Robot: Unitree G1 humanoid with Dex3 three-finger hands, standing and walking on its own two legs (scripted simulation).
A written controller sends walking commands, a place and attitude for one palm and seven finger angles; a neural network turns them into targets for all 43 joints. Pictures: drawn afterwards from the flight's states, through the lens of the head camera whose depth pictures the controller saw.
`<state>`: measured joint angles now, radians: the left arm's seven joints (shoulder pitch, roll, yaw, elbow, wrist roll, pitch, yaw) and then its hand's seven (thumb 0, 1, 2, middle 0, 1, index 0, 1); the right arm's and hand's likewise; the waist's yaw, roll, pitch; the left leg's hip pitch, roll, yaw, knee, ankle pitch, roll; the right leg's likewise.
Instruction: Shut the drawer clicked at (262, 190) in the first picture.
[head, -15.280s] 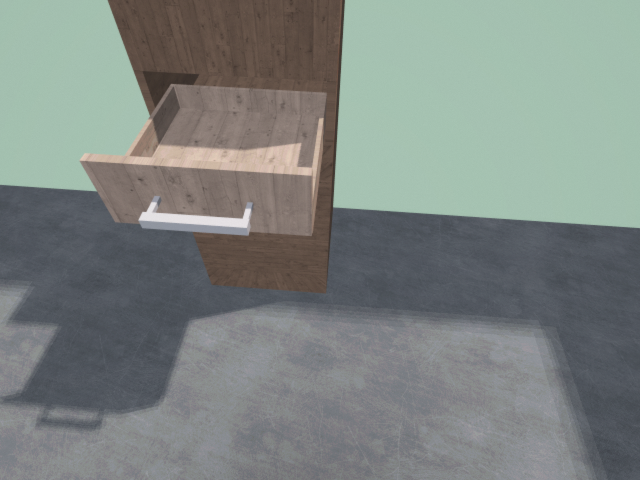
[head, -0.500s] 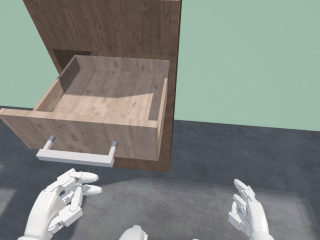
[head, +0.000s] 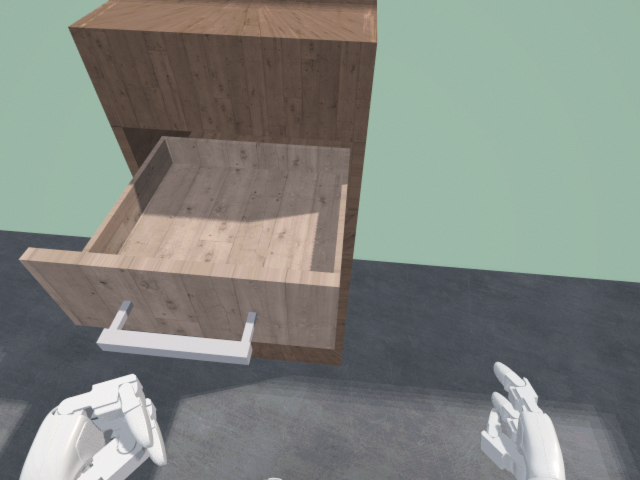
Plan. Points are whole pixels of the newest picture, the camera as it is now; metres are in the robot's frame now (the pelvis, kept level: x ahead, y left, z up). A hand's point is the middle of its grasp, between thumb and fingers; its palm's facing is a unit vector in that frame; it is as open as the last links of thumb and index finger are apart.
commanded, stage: raise the hand and make a fist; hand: left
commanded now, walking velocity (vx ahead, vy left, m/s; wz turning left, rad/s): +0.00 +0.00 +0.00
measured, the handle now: (181, 330) +0.28 +0.21 +0.04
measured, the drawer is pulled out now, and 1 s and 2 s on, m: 0.29 0.29 0.29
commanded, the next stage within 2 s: bring the fist close to the handle in 0.76 s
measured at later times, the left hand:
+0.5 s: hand (130, 442) +0.13 +0.18 +0.13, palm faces +0.02 -0.99 -0.10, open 3.3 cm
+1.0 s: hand (130, 445) +0.13 +0.18 +0.12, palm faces +0.07 -0.99 -0.12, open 3.3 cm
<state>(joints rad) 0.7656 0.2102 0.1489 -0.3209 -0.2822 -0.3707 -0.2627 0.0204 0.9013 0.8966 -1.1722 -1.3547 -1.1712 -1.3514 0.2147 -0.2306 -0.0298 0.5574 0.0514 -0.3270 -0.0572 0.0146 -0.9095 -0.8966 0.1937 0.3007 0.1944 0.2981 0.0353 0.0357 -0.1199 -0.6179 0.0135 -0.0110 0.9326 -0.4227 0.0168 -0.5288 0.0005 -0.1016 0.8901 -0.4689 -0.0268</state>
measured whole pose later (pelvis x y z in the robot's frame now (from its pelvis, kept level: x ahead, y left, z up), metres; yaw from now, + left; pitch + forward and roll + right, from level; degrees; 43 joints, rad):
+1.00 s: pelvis +0.01 -0.02 +0.02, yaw +0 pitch +2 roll -2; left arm 0.77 0.26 0.22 -0.35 -0.32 -0.22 -0.30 0.02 0.90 0.90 -1.40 -1.60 -1.40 -1.60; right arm 0.23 -0.22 0.02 0.60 0.07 -0.39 -0.08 0.01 -0.91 -0.90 0.20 0.30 0.20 0.30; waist 0.06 0.06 -0.11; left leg -0.47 0.04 -0.03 0.82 -0.39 -0.01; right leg -0.38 0.03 -0.11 0.77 -0.43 -0.05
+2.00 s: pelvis -0.01 +0.02 -0.03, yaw -1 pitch +13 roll -3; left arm 0.51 0.20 0.07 -0.19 -0.20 -0.33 -0.15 0.02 0.90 0.90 -1.40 -1.60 -1.40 -1.60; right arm 0.24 -0.22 0.02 0.51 0.01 -0.22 -0.03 0.01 -0.91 -0.90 0.20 0.30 0.20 0.30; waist -0.01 0.03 -0.13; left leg -0.84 0.01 0.00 1.10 -0.48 0.04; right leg -0.75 -0.01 -0.09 1.05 -0.52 -0.01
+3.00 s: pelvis -0.02 -0.01 -0.03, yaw +1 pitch +12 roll -3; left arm 0.25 0.28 0.15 0.07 -0.26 -0.36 -0.26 -0.05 0.73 0.96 -1.40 -1.60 -1.40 -1.60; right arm 0.22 -0.26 0.04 0.59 0.04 -0.22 -0.09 0.01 -0.91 -0.90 0.20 0.30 0.20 0.30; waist 0.00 0.05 -0.11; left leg -0.86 0.02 -0.06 1.10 -0.45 0.00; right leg -0.75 0.01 -0.14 1.05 -0.51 -0.05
